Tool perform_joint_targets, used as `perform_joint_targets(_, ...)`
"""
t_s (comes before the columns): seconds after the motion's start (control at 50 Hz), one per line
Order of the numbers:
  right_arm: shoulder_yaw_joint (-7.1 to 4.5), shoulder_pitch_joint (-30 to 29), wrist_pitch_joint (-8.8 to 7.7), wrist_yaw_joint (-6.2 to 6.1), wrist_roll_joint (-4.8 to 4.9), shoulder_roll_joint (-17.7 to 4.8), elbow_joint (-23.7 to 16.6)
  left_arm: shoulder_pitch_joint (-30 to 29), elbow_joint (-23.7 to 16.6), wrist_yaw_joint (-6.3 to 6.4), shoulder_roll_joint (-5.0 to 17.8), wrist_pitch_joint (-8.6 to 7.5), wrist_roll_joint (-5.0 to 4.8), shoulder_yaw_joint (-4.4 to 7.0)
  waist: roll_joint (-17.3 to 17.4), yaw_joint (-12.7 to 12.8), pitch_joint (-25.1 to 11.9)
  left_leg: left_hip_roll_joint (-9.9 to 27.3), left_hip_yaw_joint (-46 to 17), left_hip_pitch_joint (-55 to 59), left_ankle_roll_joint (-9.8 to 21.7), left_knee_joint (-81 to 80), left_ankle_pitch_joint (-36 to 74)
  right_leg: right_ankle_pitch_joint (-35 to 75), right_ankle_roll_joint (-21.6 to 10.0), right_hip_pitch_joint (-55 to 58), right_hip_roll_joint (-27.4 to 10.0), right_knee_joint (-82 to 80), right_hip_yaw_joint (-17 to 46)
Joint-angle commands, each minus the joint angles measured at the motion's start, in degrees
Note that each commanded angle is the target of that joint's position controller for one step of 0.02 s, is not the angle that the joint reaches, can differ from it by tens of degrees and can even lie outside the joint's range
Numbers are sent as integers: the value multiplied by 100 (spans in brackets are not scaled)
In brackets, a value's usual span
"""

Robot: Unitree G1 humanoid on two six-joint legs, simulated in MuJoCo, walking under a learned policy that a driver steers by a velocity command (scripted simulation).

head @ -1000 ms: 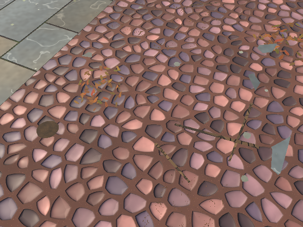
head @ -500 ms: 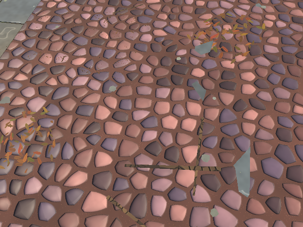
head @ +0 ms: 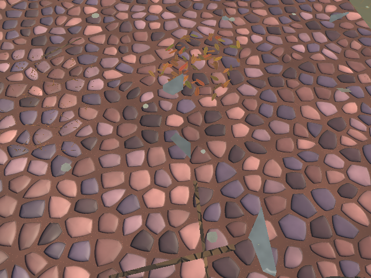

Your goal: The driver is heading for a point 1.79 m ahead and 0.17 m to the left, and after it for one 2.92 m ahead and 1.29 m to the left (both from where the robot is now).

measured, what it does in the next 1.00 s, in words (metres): steps on the spot: right foot, then left foot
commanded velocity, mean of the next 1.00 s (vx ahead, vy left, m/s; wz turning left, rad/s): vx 0.02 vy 0.00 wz -0.20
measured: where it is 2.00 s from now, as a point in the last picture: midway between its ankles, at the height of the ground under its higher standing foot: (215, 263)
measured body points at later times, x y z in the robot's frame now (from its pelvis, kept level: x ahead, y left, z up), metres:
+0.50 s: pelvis +0.02 -0.04 +0.01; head +0.03 -0.07 +0.46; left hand +0.21 +0.19 -0.08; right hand +0.09 -0.33 -0.12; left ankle +0.04 +0.11 -0.68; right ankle +0.01 -0.14 -0.73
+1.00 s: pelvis +0.02 -0.02 +0.00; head +0.02 -0.02 +0.45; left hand +0.15 +0.22 -0.12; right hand +0.06 -0.29 -0.13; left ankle +0.03 +0.11 -0.73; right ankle +0.01 -0.14 -0.73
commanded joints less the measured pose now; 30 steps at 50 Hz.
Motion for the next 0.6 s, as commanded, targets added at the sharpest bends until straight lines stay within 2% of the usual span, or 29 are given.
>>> perform_joint_targets(0.02, -207, -78, 95, -82, -42, -827, -373, 464, -361, 32, 516, 144, -18, 191, 953, 37, -628, 1394, -1202, 918, 1047, -1233, 275, 529, 173, -452, -496, 314, -209)
perform_joint_targets(0.04, -216, -42, 105, -95, -41, -824, -350, 467, -397, 32, 394, 131, -23, 162, 1005, 16, -646, 1351, -980, 963, 1089, -1272, 391, 586, 175, -402, -498, 56, -316)
perform_joint_targets(0.12, -286, 113, 143, -134, 17, -965, -271, 84, -617, -6, 246, 69, 45, 80, 937, -172, -945, 1679, -735, 1399, 1324, -1251, 784, 756, 140, -211, -750, -956, -375)
perform_joint_targets(0.2, -325, 100, 217, -46, 102, -1121, -203, 67, -629, -102, 263, 54, 69, 50, 1054, -199, -951, 1720, -563, 1271, 1304, -1245, 398, 835, -50, 516, -649, -2029, -600)
perform_joint_targets(0.24, -317, 115, 246, -1, 179, -1148, -133, 163, -585, -152, 264, 51, 82, 56, 1041, -124, -892, 1720, -554, 1265, 1200, -1083, 176, 1078, -212, 880, -555, -2831, -703)
perform_joint_targets(0.28, -269, 212, 282, 22, 280, -1030, 3, 499, -412, -201, 267, 36, 114, 80, 983, 59, -854, 1529, -358, 928, 829, -676, -9, 1768, -487, 1729, -369, -4112, -841)
perform_joint_targets(0.3, -196, 451, 269, 58, 259, -789, 110, 548, -440, -189, 444, 38, 155, 113, 585, 24, -828, 1260, -97, 471, 348, -199, -574, 2208, -714, 2239, -758, -4606, -244)
perform_joint_targets(0.32, -44, 577, 216, 151, -32, -327, -23, 458, -584, -111, 938, 56, 192, 182, -1026, -285, -915, 563, 614, -513, -283, 1224, -2181, 3498, -1176, 2770, -2166, -4739, 1436)
perform_joint_targets(0.34, -183, 103, 209, 67, 23, -686, -144, 287, -648, -146, 970, -26, 335, 175, -1259, 57, -634, 306, 96, -740, -409, 2000, -2953, 3247, -1944, 1633, -2677, -5080, 1876)
perform_joint_targets(0.36, -273, -2, 245, 23, 115, -954, -116, 16, -662, -171, 763, -151, 387, 109, -886, -5, -442, 389, -168, -629, -412, 2596, -2673, 2954, -1889, 1393, -2340, -5171, 1508)
perform_joint_targets(0.38, -299, 199, 296, 3, 148, -913, 10, -264, -602, -183, 585, -253, 332, 58, -829, -170, -386, 402, -247, -612, -421, 2761, -2306, 2928, -1629, 1353, -2017, -5120, 1089)
perform_joint_targets(0.4, -314, 399, 343, -31, 108, -870, 195, -412, -588, -187, 477, -317, 272, 23, -721, -227, -442, 417, -266, -546, -471, 2869, -2042, 3076, -1448, 1422, -1810, -5051, 814)
perform_joint_targets(0.42, -327, 521, 376, -46, 66, -859, 263, -538, -549, -178, 380, -352, 225, -16, -704, -288, -440, 430, -299, -438, -543, 2959, -1808, 3600, -1409, 1420, -1733, -4976, 642)
perform_joint_targets(0.46, -276, 615, 365, -29, 109, -682, 321, -556, -461, -162, 186, -363, 222, -85, -616, -342, -585, 430, -276, -110, -630, 2661, -1605, 4214, -1393, 1528, -1562, -4809, 347)
perform_joint_targets(0.5, -180, 393, 340, -10, 133, -505, 275, -452, -368, -158, 191, -329, 200, -73, -643, -170, -624, 419, -191, 136, -644, 1840, -1631, 4284, -1405, 1767, -1503, -4638, 301)
perform_joint_targets(0.54, -146, 274, 332, 4, 148, -523, 229, -306, -250, -154, 269, -279, 193, -48, -657, -36, -672, 369, -131, 361, -633, 1240, -1800, 4237, -1523, 1949, -1624, -4531, 532)
perform_joint_targets(0.56, -140, 336, 327, 13, 163, -549, 256, -327, -210, -153, 257, -261, 175, -54, -648, -53, -681, 349, -108, 540, -608, 832, -1634, 4131, -1532, 1960, -1642, -4497, 623)
perform_joint_targets(0.58, -126, 472, 314, 23, 158, -530, 318, -401, -165, -153, 212, -250, 133, -74, -582, -173, -654, 320, -65, 858, -549, 123, -1064, 3946, -1440, 1883, -1571, -4430, 615)
perform_joint_targets(0.6, -108, 588, 291, 36, 102, -560, 375, -338, -85, -157, 184, -259, 93, -84, -454, -250, -622, 346, -128, 1303, -459, -547, -110, 3628, -1246, 1718, -1469, -4421, 596)
Velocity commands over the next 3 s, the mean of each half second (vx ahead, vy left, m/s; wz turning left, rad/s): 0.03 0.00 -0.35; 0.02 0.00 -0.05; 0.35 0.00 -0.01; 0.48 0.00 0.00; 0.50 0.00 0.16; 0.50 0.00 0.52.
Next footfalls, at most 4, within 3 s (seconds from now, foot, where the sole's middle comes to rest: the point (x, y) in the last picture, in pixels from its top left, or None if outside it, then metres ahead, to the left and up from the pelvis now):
0.30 right None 0.05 -0.14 -0.77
0.62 left None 0.07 0.10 -0.77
1.62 left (173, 277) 0.45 0.06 -0.77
2.20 right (249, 212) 0.70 -0.22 -0.77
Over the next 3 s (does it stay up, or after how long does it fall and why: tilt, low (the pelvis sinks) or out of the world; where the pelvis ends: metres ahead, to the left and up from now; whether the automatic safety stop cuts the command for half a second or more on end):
stays up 0.99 -0.07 0.02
